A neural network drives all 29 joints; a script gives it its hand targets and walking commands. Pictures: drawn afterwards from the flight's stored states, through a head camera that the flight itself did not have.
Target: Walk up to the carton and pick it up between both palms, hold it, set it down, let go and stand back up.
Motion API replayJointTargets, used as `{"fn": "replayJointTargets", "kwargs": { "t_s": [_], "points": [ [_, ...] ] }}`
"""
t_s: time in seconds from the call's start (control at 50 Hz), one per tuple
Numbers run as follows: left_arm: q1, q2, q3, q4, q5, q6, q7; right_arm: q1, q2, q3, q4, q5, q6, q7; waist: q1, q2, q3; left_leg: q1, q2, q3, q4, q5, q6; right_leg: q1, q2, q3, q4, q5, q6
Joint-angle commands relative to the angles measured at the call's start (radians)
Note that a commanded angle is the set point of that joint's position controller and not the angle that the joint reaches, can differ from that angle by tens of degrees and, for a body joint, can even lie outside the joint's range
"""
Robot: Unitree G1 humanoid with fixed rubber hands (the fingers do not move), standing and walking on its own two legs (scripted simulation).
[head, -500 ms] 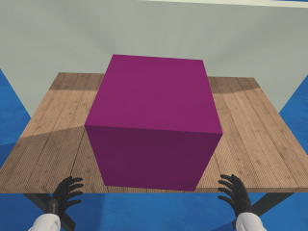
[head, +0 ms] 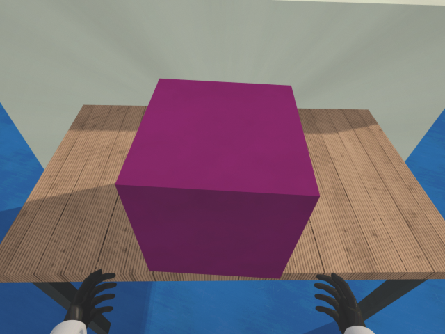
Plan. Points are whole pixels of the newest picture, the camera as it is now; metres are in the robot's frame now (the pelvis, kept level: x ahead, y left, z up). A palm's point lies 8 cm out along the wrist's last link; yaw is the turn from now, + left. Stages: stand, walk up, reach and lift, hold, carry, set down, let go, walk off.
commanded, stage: set down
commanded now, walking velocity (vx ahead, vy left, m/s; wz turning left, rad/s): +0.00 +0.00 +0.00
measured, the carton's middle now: (219, 178) +0.42 +0.02 +0.04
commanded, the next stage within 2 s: let go in 0.90 s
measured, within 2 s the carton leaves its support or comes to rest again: neither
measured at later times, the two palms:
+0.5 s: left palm (85, 328) +0.17 +0.25 -0.06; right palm (348, 332) +0.15 -0.22 -0.07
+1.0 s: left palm (90, 331) +0.16 +0.25 -0.07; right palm out of the picture +0.15 -0.22 -0.08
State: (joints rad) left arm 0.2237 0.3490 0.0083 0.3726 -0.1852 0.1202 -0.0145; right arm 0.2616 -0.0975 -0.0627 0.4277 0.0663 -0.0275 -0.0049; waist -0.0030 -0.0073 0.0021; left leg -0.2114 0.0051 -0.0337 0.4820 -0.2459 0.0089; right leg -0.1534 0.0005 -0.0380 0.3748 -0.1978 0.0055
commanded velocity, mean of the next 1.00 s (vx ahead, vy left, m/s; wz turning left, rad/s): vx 0.00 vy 0.00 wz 0.00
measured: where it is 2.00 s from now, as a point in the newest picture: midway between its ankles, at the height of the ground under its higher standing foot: outside the picture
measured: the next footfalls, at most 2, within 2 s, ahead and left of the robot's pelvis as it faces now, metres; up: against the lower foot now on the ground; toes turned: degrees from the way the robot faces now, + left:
none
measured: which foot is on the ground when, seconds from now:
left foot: down 0.00-1.00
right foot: down 0.00-1.00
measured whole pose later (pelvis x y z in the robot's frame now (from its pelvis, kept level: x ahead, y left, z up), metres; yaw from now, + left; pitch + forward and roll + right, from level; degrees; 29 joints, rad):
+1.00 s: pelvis +0.01 -0.01 +0.00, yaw +0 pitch -1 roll -1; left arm 0.22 0.30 0.01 0.49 -0.11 0.13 0.01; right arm 0.21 -0.10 -0.07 0.70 -0.01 -0.18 0.03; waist 0.00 -0.01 0.00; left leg -0.21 0.01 -0.03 0.48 -0.25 0.00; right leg -0.17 0.00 -0.04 0.41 -0.22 0.01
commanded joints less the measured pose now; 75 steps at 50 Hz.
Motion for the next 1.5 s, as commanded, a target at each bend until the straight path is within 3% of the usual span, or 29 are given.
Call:
{"fn": "replayJointTargets", "kwargs": {
  "t_s": [0.0,0.02,0.04,0.06,0.16,0.18,0.22,0.26,0.34,0.46,0.48,0.5,0.62,0.72,0.76,0.88,0.9,0.92,0.94,0.98,1.0,1.04,1.12,1.24,1.32,1.34,1.36,1.38,1.48],
  "points": [
    [-0.084,0.025,-0.014,-0.150,0.070,-0.030,0.022,-0.124,-0.179,-0.025,-0.085,-0.010,-0.060,0.021,0.026,0.150,-0.036,0.103,0.012,0.058,-0.162,0.202,-0.084,0.037,0.038,0.007,-0.046,0.024,-0.072],
    [-0.079,-0.005,-0.025,-0.065,0.095,-0.012,0.014,-0.113,-0.180,-0.028,0.003,-0.039,-0.051,0.022,0.008,0.135,-0.001,0.092,0.006,0.057,-0.161,0.189,-0.091,0.041,0.044,-0.002,-0.057,0.013,-0.066],
    [-0.100,0.016,-0.010,-0.092,0.073,-0.025,0.007,-0.112,-0.166,-0.027,-0.042,-0.030,-0.057,0.013,-0.007,0.103,-0.019,0.083,0.012,0.054,-0.164,0.210,-0.082,0.072,0.040,0.012,-0.054,0.047,-0.061],
    [-0.078,0.006,-0.028,-0.073,0.097,-0.021,0.008,-0.110,-0.179,-0.014,0.021,-0.035,-0.055,0.020,0.005,0.142,-0.012,0.069,0.015,0.053,-0.165,0.194,-0.089,0.066,0.040,0.007,-0.054,0.019,-0.066],
    [-0.120,0.026,-0.008,-0.068,0.098,-0.020,0.019,-0.166,-0.168,-0.040,-0.020,-0.053,-0.093,0.017,0.031,0.143,-0.029,0.038,0.006,0.072,-0.168,0.124,-0.079,0.063,0.034,0.009,-0.044,-0.016,-0.067],
    [-0.103,0.028,-0.015,-0.093,0.089,-0.031,0.020,-0.163,-0.177,-0.032,-0.035,-0.049,-0.100,0.019,0.029,0.096,-0.042,0.045,0.015,0.056,-0.160,0.137,-0.074,0.080,0.037,0.003,-0.028,0.024,-0.062],
    [-0.112,-0.026,-0.040,-0.015,0.118,-0.017,0.031,-0.185,-0.208,-0.037,0.102,-0.056,-0.100,0.043,0.024,0.154,-0.034,0.073,0.023,0.048,-0.159,0.136,-0.089,0.029,0.049,-0.010,-0.020,-0.023,-0.077],
    [-0.110,0.024,-0.020,-0.069,0.097,-0.018,0.023,-0.175,-0.182,-0.031,0.027,-0.043,-0.112,0.026,0.018,0.101,-0.043,0.074,0.015,0.055,-0.150,0.184,-0.080,0.064,0.032,0.000,-0.036,0.043,-0.067],
    [-0.088,-0.004,-0.008,-0.063,0.104,-0.029,0.024,-0.156,-0.189,-0.014,0.065,-0.043,-0.133,0.028,0.035,0.100,-0.048,0.128,0.009,0.062,-0.149,0.220,-0.086,0.039,0.043,-0.006,-0.032,0.043,-0.063],
    [-0.095,-0.005,-0.027,-0.068,0.114,-0.022,0.029,-0.152,-0.192,-0.032,0.122,-0.049,-0.142,0.032,0.012,0.140,-0.041,0.101,0.010,0.057,-0.145,0.188,-0.091,0.051,0.038,0.002,-0.026,0.037,-0.061],
    [-0.076,-0.020,-0.024,0.027,0.125,-0.010,0.023,-0.165,-0.192,-0.023,0.144,-0.063,-0.136,0.038,0.010,0.107,-0.035,0.108,0.011,0.058,-0.149,0.172,-0.084,0.032,0.038,-0.003,-0.034,0.021,-0.070],
    [-0.106,-0.005,-0.012,-0.035,0.112,-0.025,0.026,-0.188,-0.188,-0.034,0.103,-0.066,-0.152,0.036,0.020,0.092,-0.057,0.110,0.013,0.061,-0.137,0.181,-0.085,0.025,0.034,0.003,-0.034,0.025,-0.061],
    [-0.104,-0.016,-0.026,-0.017,0.125,-0.019,0.044,-0.193,-0.194,-0.044,0.149,-0.065,-0.166,0.048,0.008,0.146,-0.056,0.098,0.025,0.055,-0.150,0.175,-0.095,0.036,0.043,-0.012,-0.014,0.025,-0.072],
    [-0.101,-0.014,-0.033,0.017,0.117,-0.010,0.030,-0.195,-0.208,-0.055,0.138,-0.090,-0.176,0.045,0.006,0.037,-0.025,0.069,0.010,0.072,-0.158,0.089,-0.059,0.010,0.030,-0.002,-0.032,0.000,-0.057],
    [-0.108,-0.027,-0.040,0.019,0.124,-0.014,0.041,-0.202,-0.170,-0.053,0.178,-0.082,-0.172,0.047,0.009,0.094,-0.019,0.061,0.000,0.089,-0.158,0.096,-0.071,0.017,0.025,0.000,-0.026,0.006,-0.057],
    [-0.102,-0.034,-0.035,0.017,0.148,-0.024,0.034,-0.212,-0.185,-0.056,0.178,-0.091,-0.191,0.037,0.013,0.082,-0.023,0.103,0.000,0.087,-0.130,0.174,-0.075,0.002,0.037,-0.020,-0.018,0.044,-0.050],
    [-0.086,-0.031,-0.048,0.013,0.146,-0.017,0.032,-0.179,-0.190,-0.063,0.195,-0.097,-0.191,0.032,-0.013,0.041,-0.032,0.093,0.003,0.076,-0.131,0.153,-0.062,0.033,0.031,-0.013,-0.024,0.047,-0.045],
    [-0.078,-0.046,-0.050,-0.006,0.151,-0.018,0.038,-0.184,-0.207,-0.061,0.217,-0.088,-0.183,0.041,-0.017,0.119,-0.036,0.095,0.003,0.072,-0.137,0.147,-0.072,0.013,0.022,0.002,-0.028,0.038,-0.058],
    [-0.079,-0.035,-0.056,-0.004,0.130,-0.020,0.037,-0.179,-0.190,-0.061,0.182,-0.095,-0.193,0.033,-0.012,0.057,-0.080,0.098,-0.001,0.079,-0.127,0.157,-0.062,0.035,0.028,-0.003,-0.015,0.071,-0.044],
    [-0.065,-0.054,-0.034,0.020,0.159,-0.018,0.041,-0.187,-0.203,-0.072,0.239,-0.095,-0.189,0.043,-0.013,0.100,-0.016,0.089,0.012,0.066,-0.130,0.161,-0.080,0.020,0.026,-0.007,-0.016,0.058,-0.056],
    [-0.066,-0.049,-0.045,0.009,0.144,-0.024,0.037,-0.178,-0.188,-0.057,0.225,-0.092,-0.188,0.034,-0.022,0.043,-0.024,0.084,0.001,0.068,-0.134,0.164,-0.068,0.031,0.027,0.000,-0.027,0.056,-0.049],
    [-0.087,-0.048,-0.044,-0.015,0.140,-0.021,0.037,-0.193,-0.183,-0.056,0.220,-0.085,-0.191,0.041,-0.006,0.092,-0.015,0.078,0.007,0.079,-0.148,0.126,-0.073,0.009,0.027,-0.006,-0.019,0.026,-0.054],
    [-0.084,-0.028,-0.049,0.001,0.135,-0.025,0.038,-0.170,-0.189,-0.057,0.196,-0.098,-0.184,0.033,-0.013,0.045,-0.054,0.099,0.012,0.071,-0.144,0.119,-0.059,0.034,0.028,0.006,-0.019,0.035,-0.052],
    [-0.062,-0.030,-0.036,0.010,0.155,-0.035,0.030,-0.159,-0.212,-0.060,0.203,-0.109,-0.189,0.028,-0.003,0.064,-0.016,0.107,-0.003,0.072,-0.131,0.145,-0.054,0.010,0.021,0.003,-0.012,0.057,-0.045],
    [-0.068,-0.048,-0.058,-0.002,0.132,-0.032,0.032,-0.173,-0.208,-0.062,0.221,-0.096,-0.186,0.033,-0.028,0.072,-0.039,0.083,0.008,0.060,-0.136,0.129,-0.063,0.037,0.016,0.011,-0.014,0.058,-0.051],
    [-0.065,-0.026,-0.037,0.021,0.153,-0.037,0.035,-0.167,-0.205,-0.047,0.187,-0.113,-0.201,0.036,0.000,0.064,-0.063,0.093,0.003,0.078,-0.123,0.164,-0.053,0.028,0.025,0.006,0.003,0.080,-0.051],
    [-0.066,0.177,0.081,0.096,0.238,-0.099,0.042,-0.086,-0.399,-0.050,0.255,-0.133,-0.128,0.007,0.022,0.131,-0.070,-0.043,0.082,-0.041,-0.083,0.257,-0.007,0.031,-0.097,0.112,0.074,0.106,-0.035],
    [-0.011,0.184,0.092,0.145,0.230,-0.127,0.032,-0.065,-0.390,-0.043,0.256,-0.137,-0.089,-0.013,0.027,0.158,-0.066,-0.046,0.094,-0.067,-0.094,0.247,0.024,0.039,-0.098,0.123,0.067,0.070,-0.045],
    [-0.031,0.190,0.092,0.227,0.250,-0.160,0.019,-0.064,-0.353,-0.012,0.226,-0.121,-0.053,-0.001,-0.007,0.041,-0.025,-0.065,0.087,-0.050,-0.102,0.042,0.038,-0.010,-0.101,0.151,0.034,0.027,-0.058]
  ]
}}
